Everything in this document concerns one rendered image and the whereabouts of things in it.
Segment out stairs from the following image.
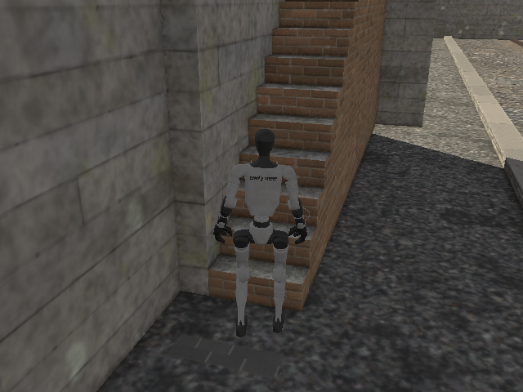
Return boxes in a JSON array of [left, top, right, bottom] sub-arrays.
[[208, 0, 387, 312]]

